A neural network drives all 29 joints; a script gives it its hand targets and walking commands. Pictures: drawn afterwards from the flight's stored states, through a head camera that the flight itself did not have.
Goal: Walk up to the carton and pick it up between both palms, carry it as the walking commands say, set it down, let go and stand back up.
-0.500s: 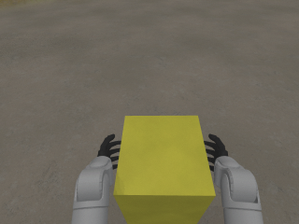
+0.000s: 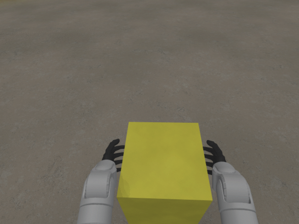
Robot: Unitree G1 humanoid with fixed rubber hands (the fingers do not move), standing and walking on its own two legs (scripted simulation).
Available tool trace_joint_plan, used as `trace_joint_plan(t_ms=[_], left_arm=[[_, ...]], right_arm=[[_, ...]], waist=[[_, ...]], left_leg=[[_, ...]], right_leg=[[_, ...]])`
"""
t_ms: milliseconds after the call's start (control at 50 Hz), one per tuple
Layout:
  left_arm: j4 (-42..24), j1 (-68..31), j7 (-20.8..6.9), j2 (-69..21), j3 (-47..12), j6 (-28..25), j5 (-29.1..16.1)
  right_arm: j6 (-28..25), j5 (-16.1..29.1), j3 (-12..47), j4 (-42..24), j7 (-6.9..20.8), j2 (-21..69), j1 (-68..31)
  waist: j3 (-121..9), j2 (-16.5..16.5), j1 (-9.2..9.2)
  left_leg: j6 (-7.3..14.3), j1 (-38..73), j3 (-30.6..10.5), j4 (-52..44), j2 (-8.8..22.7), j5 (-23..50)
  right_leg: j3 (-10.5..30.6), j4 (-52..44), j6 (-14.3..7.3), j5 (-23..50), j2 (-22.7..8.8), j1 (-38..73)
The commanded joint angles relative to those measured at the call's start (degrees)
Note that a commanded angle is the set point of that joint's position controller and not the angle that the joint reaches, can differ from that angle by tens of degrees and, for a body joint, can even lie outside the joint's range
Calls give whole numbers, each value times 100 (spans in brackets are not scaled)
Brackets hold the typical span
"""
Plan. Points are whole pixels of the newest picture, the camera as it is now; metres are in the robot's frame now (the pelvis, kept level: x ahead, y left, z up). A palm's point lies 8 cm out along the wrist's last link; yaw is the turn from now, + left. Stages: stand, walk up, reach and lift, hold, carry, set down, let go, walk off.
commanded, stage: hold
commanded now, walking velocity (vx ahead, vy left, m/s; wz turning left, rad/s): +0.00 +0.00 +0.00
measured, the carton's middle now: (162, 176) +0.29 -0.01 -0.04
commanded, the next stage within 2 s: set down in 0.22 s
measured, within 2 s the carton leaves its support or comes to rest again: neither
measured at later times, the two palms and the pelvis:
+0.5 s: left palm (113, 164) +0.29 +0.12 +0.04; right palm (223, 161) +0.29 -0.17 +0.04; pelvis -0.02 -0.02 +0.00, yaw +6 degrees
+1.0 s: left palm (118, 170) +0.32 +0.12 -0.04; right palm (213, 172) +0.30 -0.17 -0.04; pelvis -0.03 -0.01 -0.01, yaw +7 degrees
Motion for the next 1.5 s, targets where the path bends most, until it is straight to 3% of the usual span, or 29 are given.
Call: trace_joint_plan(t_ms=[0, 60, 180, 200, 220, 260, 300, 380, 440, 700, 780, 940, 1080, 1140, 1260, 1360, 1480], left_arm=[[-535, -2061, -1009, -5004, -2861, -821, -1308], [-439, -2489, -1045, -5197, -3109, -996, -1483], [740, -3003, -1278, -5126, -2601, -1011, -1245], [905, -3080, -1322, -5154, -2502, -1022, -1186], [955, -2887, -1335, -5478, -2608, -1021, -1126], [1214, -3273, -1376, -5308, -2327, -1098, -970], [1472, -3551, -1423, -5293, -2097, -1191, -850], [1932, -3873, -1502, -5191, -1662, -1376, -646], [2257, -3982, -1566, -5049, -1380, -1508, -498], [2728, -4375, -1602, -5063, -1264, -2389, -358], [2852, -4375, -1522, -5046, -1248, -2685, -262], [3157, -4111, -1291, -5046, -1105, -3205, -14], [2985, -4026, -1117, -5168, -1493, -3622, -141], [2982, -4145, -1077, -5115, -1579, -3746, -175], [3025, -4504, -1090, -5013, -1589, -3843, -193], [3117, -4770, -1196, -5054, -1566, -3776, -216], [3311, -5099, -1383, -5090, -1424, -3618, -205]], right_arm=[[-854, 1422, 3058, -1249, 1100, 4549, -2435], [-962, 1471, 3145, -1293, 1229, 4465, -2829], [-785, 1134, 2507, 114, 1301, 4715, -2793], [-769, 1097, 2424, 308, 1330, 4832, -2836], [-751, 961, 2426, 544, 1332, 4904, -2711], [-795, 826, 2097, 848, 1349, 4954, -2990], [-815, 816, 2037, 1012, 1379, 5137, -3332], [-861, 811, 2035, 1242, 1416, 5467, -3816], [-962, 704, 1877, 1507, 1372, 5562, -3875], [-1992, 243, 1156, 2364, 1282, 5444, -3704], [-2343, 194, 1188, 2351, 1303, 5334, -3779], [-3017, 75, 1290, 2315, 1371, 4957, -3941], [-3560, -16, 1360, 2336, 1421, 4645, -3801], [-3691, -19, 1365, 2411, 1425, 4577, -3885], [-3753, 91, 1541, 2445, 1401, 4760, -4302], [-3675, 210, 1721, 2484, 1386, 5023, -4623], [-3524, 231, 1663, 2625, 1338, 5180, -4919]], waist=[[-2064, -30, -76], [-2074, -21, -219], [-983, -87, -301], [-901, -75, -289], [-1452, 233, -488], [-790, 59, -519], [-592, -21, -422], [-675, -322, -172], [-730, -455, -131], [-1609, -177, -519], [-1857, -101, -517], [-2428, -9, -334], [-3359, 34, -499], [-3495, 44, -535], [-3996, -33, -414], [-4412, -132, -304], [-4601, -158, -316]], left_leg=[[-18, -552, -1151, -668, -153, 3164], [-56, -355, -1146, -680, -147, 2968], [132, -1691, -1100, -982, -67, 398], [166, -1791, -1088, -1025, -67, 215], [118, -1260, -1160, -1161, -119, 355], [124, -1640, -1178, -1142, -149, 89], [158, -1814, -1145, -1160, -156, -176], [258, -1901, -1104, -1088, -201, -198], [280, -1854, -1073, -978, -251, -129], [91, -2401, -1085, -499, -428, 279], [44, -2761, -1093, -361, -458, 372], [-28, -3326, -1061, 36, -524, 924], [-185, -3511, -1034, 603, -589, 1705], [-226, -3910, -1007, 842, -616, 1499], [-184, -4742, -895, 1346, -697, 934], [-137, -5362, -813, 1805, -762, 582], [-107, -6152, -725, 2322, -835, 113]], right_leg=[[918, 164, -83, 2652, 394, 2459], [731, 54, 41, 1835, 542, 2082], [619, 17, 47, 569, 521, 2440], [613, 4, 66, 485, 506, 2490], [664, -7, -4, 473, 445, 3094], [713, -72, 13, 358, 391, 2751], [695, -133, 46, 80, 365, 2751], [763, -189, 123, -53, 286, 2828], [873, -243, 158, -110, 225, 2753], [843, 223, 85, 853, 182, 2288], [773, 464, 62, 1011, 232, 2031], [690, 1033, 16, 1235, 360, 1177], [632, 1558, -43, 1652, 487, 323], [640, 1802, -48, 1514, 494, -74], [676, 2293, 14, 1171, 483, -479], [740, 2634, 75, 919, 482, -753], [805, 2971, 105, 481, 493, -1192]])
